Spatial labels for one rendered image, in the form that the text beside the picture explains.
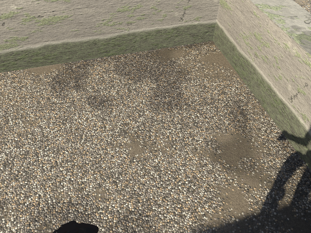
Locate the robot left hand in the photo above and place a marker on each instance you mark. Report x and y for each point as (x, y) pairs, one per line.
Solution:
(75, 227)

